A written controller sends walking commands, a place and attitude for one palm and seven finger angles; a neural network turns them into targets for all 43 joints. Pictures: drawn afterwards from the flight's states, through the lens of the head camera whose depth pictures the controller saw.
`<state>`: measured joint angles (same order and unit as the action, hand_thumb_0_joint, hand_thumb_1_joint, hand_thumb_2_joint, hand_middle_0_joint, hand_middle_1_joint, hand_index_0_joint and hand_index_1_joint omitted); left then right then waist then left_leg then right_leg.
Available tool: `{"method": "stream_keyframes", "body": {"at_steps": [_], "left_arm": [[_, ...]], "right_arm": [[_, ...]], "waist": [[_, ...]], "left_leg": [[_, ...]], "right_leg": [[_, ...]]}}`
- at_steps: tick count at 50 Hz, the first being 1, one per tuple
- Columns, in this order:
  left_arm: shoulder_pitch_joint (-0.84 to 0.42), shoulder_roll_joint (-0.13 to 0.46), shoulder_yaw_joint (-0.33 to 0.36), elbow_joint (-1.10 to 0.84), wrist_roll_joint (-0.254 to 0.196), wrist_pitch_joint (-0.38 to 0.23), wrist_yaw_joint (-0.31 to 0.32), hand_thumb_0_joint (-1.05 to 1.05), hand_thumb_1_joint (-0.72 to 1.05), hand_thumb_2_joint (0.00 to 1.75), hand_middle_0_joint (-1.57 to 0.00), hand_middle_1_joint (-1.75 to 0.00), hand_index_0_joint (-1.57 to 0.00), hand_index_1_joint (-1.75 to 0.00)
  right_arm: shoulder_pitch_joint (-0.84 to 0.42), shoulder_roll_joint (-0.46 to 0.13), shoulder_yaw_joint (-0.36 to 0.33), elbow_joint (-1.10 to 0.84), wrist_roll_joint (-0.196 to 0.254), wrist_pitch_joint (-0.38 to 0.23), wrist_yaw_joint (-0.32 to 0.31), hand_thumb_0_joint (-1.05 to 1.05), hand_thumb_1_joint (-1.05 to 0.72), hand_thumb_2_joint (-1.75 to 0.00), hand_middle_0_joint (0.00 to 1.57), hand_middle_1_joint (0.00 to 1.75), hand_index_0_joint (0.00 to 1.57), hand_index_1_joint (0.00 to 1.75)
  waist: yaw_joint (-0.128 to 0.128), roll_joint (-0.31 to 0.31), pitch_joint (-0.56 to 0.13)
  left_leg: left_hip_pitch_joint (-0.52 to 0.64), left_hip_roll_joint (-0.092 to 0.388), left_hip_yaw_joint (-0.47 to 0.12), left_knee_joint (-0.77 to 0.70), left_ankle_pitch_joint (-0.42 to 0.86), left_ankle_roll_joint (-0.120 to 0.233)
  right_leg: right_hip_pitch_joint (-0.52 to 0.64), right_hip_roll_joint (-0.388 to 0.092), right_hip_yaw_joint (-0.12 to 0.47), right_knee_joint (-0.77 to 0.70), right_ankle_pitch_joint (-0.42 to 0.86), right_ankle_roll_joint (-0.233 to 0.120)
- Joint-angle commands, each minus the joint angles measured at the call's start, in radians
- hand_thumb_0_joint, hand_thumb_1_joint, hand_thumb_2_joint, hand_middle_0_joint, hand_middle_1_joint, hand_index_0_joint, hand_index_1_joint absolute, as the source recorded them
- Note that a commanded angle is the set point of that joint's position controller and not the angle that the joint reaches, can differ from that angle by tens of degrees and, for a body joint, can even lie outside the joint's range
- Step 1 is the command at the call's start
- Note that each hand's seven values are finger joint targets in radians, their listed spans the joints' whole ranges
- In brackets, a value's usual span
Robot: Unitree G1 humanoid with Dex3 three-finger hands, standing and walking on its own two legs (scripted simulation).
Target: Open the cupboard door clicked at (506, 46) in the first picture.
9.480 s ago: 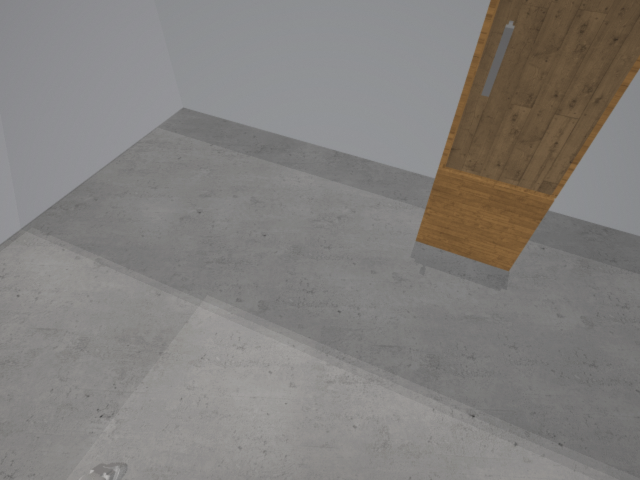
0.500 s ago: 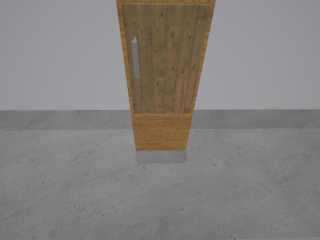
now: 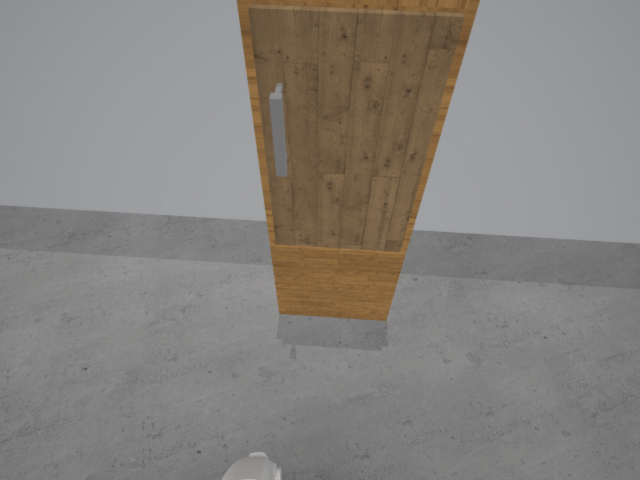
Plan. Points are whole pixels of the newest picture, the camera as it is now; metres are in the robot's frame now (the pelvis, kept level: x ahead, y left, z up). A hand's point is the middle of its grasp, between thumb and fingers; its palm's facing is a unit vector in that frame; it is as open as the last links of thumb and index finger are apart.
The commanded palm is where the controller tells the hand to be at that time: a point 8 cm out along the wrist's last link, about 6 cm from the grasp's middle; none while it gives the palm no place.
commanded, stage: take the last steps up to it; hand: left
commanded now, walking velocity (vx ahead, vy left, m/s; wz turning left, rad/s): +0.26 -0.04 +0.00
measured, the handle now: (280, 132) +0.71 +0.14 +0.03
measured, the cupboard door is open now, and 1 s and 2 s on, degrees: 0 0 0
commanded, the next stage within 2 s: come to a stop and stand still in 0.26 s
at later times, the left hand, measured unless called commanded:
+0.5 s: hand (219, 391) +0.27 +0.19 -0.17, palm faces -0.01 -0.97 -0.24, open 7.3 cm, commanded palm none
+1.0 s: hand (182, 446) +0.19 +0.23 -0.18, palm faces +0.07 -0.97 -0.22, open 7.4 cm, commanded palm none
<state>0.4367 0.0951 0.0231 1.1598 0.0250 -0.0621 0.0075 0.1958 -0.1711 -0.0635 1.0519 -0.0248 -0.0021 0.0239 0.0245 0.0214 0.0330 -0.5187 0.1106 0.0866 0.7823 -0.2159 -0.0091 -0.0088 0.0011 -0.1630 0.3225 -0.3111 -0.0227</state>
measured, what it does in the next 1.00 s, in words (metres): walks ahead: left foot, then right foot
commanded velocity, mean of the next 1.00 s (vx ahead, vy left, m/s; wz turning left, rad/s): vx -0.03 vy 0.01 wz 0.00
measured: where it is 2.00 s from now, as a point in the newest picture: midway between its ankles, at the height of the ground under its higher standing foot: outside the picture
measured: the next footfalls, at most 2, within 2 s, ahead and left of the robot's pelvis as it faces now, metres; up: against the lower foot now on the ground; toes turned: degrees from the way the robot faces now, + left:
left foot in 0.10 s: +0.16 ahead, +0.13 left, +0.00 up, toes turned +8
right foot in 0.50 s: +0.29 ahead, -0.13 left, +0.00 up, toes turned -8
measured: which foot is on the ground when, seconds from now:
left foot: up 0.00-0.08, down 0.10-0.52, up 0.54-0.84, down 0.86-1.00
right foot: down 0.00-0.10, up 0.12-0.48, down 0.50-0.86, up 0.88-1.00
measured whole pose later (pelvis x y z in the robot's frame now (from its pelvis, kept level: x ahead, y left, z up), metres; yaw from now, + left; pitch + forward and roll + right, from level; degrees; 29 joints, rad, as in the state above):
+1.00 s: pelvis +0.14 +0.03 -0.01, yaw +0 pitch +0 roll +0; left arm 0.21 0.22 0.07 1.01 0.02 0.07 0.01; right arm 0.24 -0.15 -0.03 1.00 -0.03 0.03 -0.02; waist 0.01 -0.04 0.04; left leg -0.24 0.00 0.05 0.53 -0.28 0.02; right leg -0.48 -0.03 0.01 0.94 -0.39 0.02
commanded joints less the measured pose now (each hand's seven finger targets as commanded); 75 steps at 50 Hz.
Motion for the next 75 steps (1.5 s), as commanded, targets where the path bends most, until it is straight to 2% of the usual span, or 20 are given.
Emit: {"method": "stream_keyframes", "body": {"at_steps": [1, 3, 5, 6, 8, 12, 22, 24, 27, 31, 40, 42, 43, 44, 47, 52, 56, 59, 66, 75], "left_arm": [[0.051, 0.169, 0.032, -0.022, 0.002, -0.011, 0.016, 0.0, 0.9, 0.9, -0.2, -0.3, -0.2, -0.3], [0.032, 0.154, 0.031, -0.027, -0.007, -0.007, 0.013, 0.0, 0.9, 0.9, -0.2, -0.3, -0.2, -0.3], [0.052, 0.089, 0.019, -0.077, -0.018, -0.011, -0.001, 0.0, 0.9, 0.9, -0.2, -0.3, -0.2, -0.3], [-0.007, 0.112, 0.02, -0.095, -0.015, 0.0, 0.005, 0.0, 0.9, 0.9, -0.2, -0.3, -0.2, -0.3], [-0.105, 0.106, 0.031, -0.104, -0.006, 0.004, -0.006, 0.0, 0.9, 0.9, -0.2, -0.3, -0.2, -0.3], [-0.029, 0.061, 0.035, -0.082, 0.004, 0.038, -0.012, 0.0, 0.9, 0.9, -0.2, -0.3, -0.2, -0.3], [-0.141, 0.103, 0.023, -0.14, -0.004, 0.045, -0.001, 0.0, 0.9, 0.9, -0.2, -0.3, -0.2, -0.3], [-0.077, 0.216, 0.035, -0.119, -0.001, 0.031, 0.015, 0.0, 0.9, 0.9, -0.2, -0.3, -0.2, -0.3], [-0.101, 0.298, 0.054, -0.133, -0.005, 0.036, 0.028, 0.0, 0.9, 0.9, -0.2, -0.3, -0.2, -0.3], [-0.227, 0.278, 0.065, -0.192, 0.004, 0.067, 0.048, 0.0, 0.9, 0.9, -0.2, -0.3, -0.2, -0.3], [-0.311, 0.269, 0.077, -0.248, 0.01, 0.092, 0.034, 0.0, 0.9, 0.9, -0.2, -0.3, -0.2, -0.3], [-0.286, 0.2, 0.061, -0.258, -0.007, 0.108, 0.025, 0.0, 0.9, 0.9, -0.2, -0.3, -0.2, -0.3], [-0.285, 0.145, 0.055, -0.278, -0.015, 0.115, 0.021, 0.0, 0.9, 0.9, -0.2, -0.3, -0.2, -0.3], [-0.298, 0.166, 0.056, -0.277, -0.01, 0.118, 0.02, 0.0, 0.9, 0.9, -0.2, -0.3, -0.2, -0.3], [-0.198, 0.172, 0.062, -0.207, 0.001, 0.116, 0.011, 0.0, 0.9, 0.9, -0.2, -0.3, -0.2, -0.3], [-0.194, 0.127, 0.017, -0.181, -0.01, 0.084, 0.014, 0.0, 0.9, 0.9, -0.2, -0.3, -0.2, -0.3], [-0.103, 0.181, 0.006, -0.106, -0.012, 0.049, 0.032, 0.0, 0.9, 0.9, -0.2, -0.3, -0.2, -0.3], [-0.133, 0.189, 0.001, -0.083, -0.016, 0.036, 0.031, 0.0, 0.9, 0.9, -0.2, -0.3, -0.2, -0.3], [-0.125, 0.15, -0.007, -0.062, -0.018, 0.051, 0.032, 0.0, 0.9, 0.9, -0.2, -0.3, -0.2, -0.3], [-0.095, 0.125, -0.008, -0.046, -0.022, 0.052, 0.032, 0.0, 0.9, 0.9, -0.2, -0.3, -0.2, -0.3]], "right_arm": [[-0.055, -0.023, 0.005, -0.076, 0.003, -0.044, 0.001, 0.0, -0.9, -0.9, 0.2, 0.3, 0.2, 0.3], [0.147, -0.068, -0.005, -0.012, -0.007, -0.059, -0.017, 0.0, -0.9, -0.9, 0.2, 0.3, 0.2, 0.3], [0.364, -0.244, -0.04, 0.037, -0.006, -0.058, -0.04, 0.0, -0.9, -0.9, 0.2, 0.3, 0.2, 0.3], [0.318, -0.247, -0.041, 0.028, 0.003, -0.05, -0.051, 0.0, -0.9, -0.9, 0.2, 0.3, 0.2, 0.3], [0.187, -0.144, -0.019, -0.007, 0.0, -0.058, -0.051, 0.0, -0.9, -0.9, 0.2, 0.3, 0.2, 0.3], [0.106, -0.065, -0.001, -0.027, 0.002, -0.078, -0.053, 0.0, -0.9, -0.9, 0.2, 0.3, 0.2, 0.3], [0.095, -0.112, 0.003, -0.011, -0.001, -0.041, -0.056, 0.0, -0.9, -0.9, 0.2, 0.3, 0.2, 0.3], [0.138, -0.066, 0.009, 0.0, 0.015, -0.033, -0.052, 0.0, -0.9, -0.9, 0.2, 0.3, 0.2, 0.3], [0.171, -0.053, -0.002, -0.005, 0.024, 0.017, -0.059, 0.0, -0.9, -0.9, 0.2, 0.3, 0.2, 0.3], [0.117, -0.064, -0.01, -0.023, 0.024, 0.037, -0.055, 0.0, -0.9, -0.9, 0.2, 0.3, 0.2, 0.3], [0.196, -0.046, -0.003, -0.051, 0.013, 0.03, -0.034, 0.0, -0.9, -0.9, 0.2, 0.3, 0.2, 0.3], [0.221, -0.102, -0.01, -0.056, 0.005, 0.016, -0.035, 0.0, -0.9, -0.9, 0.2, 0.3, 0.2, 0.3], [0.165, -0.178, -0.021, -0.102, -0.006, 0.014, -0.038, 0.0, -0.9, -0.9, 0.2, 0.3, 0.2, 0.3], [0.071, -0.194, -0.017, -0.137, -0.009, 0.015, -0.048, 0.0, -0.9, -0.9, 0.2, 0.3, 0.2, 0.3], [-0.053, -0.138, 0.003, -0.139, -0.004, 0.004, -0.058, 0.0, -0.9, -0.9, 0.2, 0.3, 0.2, 0.3], [0.053, -0.127, 0.005, -0.069, 0.004, -0.005, -0.062, 0.0, -0.9, -0.9, 0.2, 0.3, 0.2, 0.3], [0.1, -0.077, 0.015, -0.029, 0.031, -0.012, -0.055, 0.0, -0.9, -0.9, 0.2, 0.3, 0.2, 0.3], [0.082, -0.063, 0.03, -0.009, 0.022, -0.002, -0.053, 0.0, -0.9, -0.9, 0.2, 0.3, 0.2, 0.3], [0.107, -0.063, 0.044, 0.055, 0.019, -0.004, -0.052, 0.0, -0.9, -0.9, 0.2, 0.3, 0.2, 0.3], [0.151, -0.035, 0.051, 0.084, 0.017, -0.01, -0.06, 0.0, -0.9, -0.9, 0.2, 0.3, 0.2, 0.3]], "waist": [[-0.009, -0.128, 0.08], [-0.101, -0.019, -0.027], [-0.142, 0.271, -0.203], [-0.136, 0.195, -0.177], [-0.097, 0.064, 0.003], [-0.013, 0.068, 0.003], [0.008, 0.063, -0.001], [0.017, -0.084, -0.084], [0.014, -0.292, -0.147], [0.006, -0.128, -0.148], [-0.05, -0.221, -0.11], [-0.062, 0.042, -0.048], [-0.06, 0.305, 0.034], [-0.044, 0.254, 0.066], [0.023, 0.146, 0.045], [-0.029, 0.123, -0.031], [-0.031, -0.03, -0.075], [-0.046, -0.205, -0.048], [-0.034, -0.063, 0.048], [-0.025, -0.006, 0.062]], "left_leg": [[0.103, -0.035, 0.039, -0.151, -0.024, 0.029], [0.439, -0.067, 0.042, -0.288, 0.049, 0.05], [0.761, 0.351, -0.516, -0.452, 0.214, 0.231], [0.672, 0.376, -0.53, -0.491, 0.12, 0.257], [0.449, 0.296, -0.392, -0.539, 0.084, 0.222], [0.304, 0.185, -0.131, -0.559, 0.265, 0.168], [0.34, 0.118, -0.032, -0.368, 0.481, 0.102], [0.237, 0.019, -0.003, -0.232, 0.154, 0.016], [0.18, -0.08, -0.016, 0.089, -0.432, -0.025], [0.102, -0.088, -0.11, 0.31, -0.374, -0.027], [0.32, -0.099, -0.021, -0.161, -0.136, -0.019], [0.382, -0.002, -0.17, -0.447, -0.14, 0.014], [0.192, 0.203, -0.429, -0.615, -0.23, 0.09], [0.039, 0.24, -0.475, -0.655, -0.251, 0.154], [0.094, 0.127, -0.276, -0.576, -0.121, 0.153], [0.395, 0.122, -0.231, -0.476, 0.271, 0.177], [0.333, 0.018, -0.151, -0.337, 0.244, 0.056], [0.38, -0.045, -0.091, -0.37, 0.085, 0.005], [0.375, -0.018, -0.118, -0.447, 0.037, 0.023], [0.341, -0.016, -0.125, -0.462, 0.033, 0.024]], "right_leg": [[-0.082, -0.27, 0.164, -0.036, 0.332, -0.12], [-0.183, -0.192, 0.09, 0.269, 0.454, -0.077], [-0.548, -0.006, 0.038, 0.795, -0.262, 0.003], [-0.592, -0.046, 0.119, 0.931, -0.274, -0.007], [-0.623, -0.114, 0.152, 0.953, -0.115, 0.001], [-0.484, -0.13, 0.129, 0.781, -0.001, 0.033], [-0.235, -0.069, 0.063, 0.194, 0.214, 0.047], [-0.019, -0.205, 0.221, 0.137, 0.707, 0.013], [-0.018, -0.42, 0.355, 0.137, 1.206, -0.195], [-0.062, -0.402, 0.288, 0.122, 0.943, -0.204], [-0.327, -0.278, 0.249, 0.044, 0.098, -0.092], [-0.488, -0.153, 0.173, 0.239, -0.124, -0.008], [-0.517, -0.031, 0.087, 0.434, -0.2, 0.046], [-0.45, -0.036, 0.177, 0.561, -0.18, 0.04], [-0.428, -0.026, 0.202, 0.741, -0.088, 0.038], [-0.36, -0.043, 0.136, 0.359, -0.132, 0.054], [-0.1, -0.135, 0.256, 0.0, 0.303, 0.014], [-0.191, -0.189, 0.302, 0.024, 0.414, -0.045], [-0.253, -0.117, 0.251, -0.035, 0.04, -0.007], [-0.231, -0.109, 0.241, -0.029, 0.063, -0.008]]}}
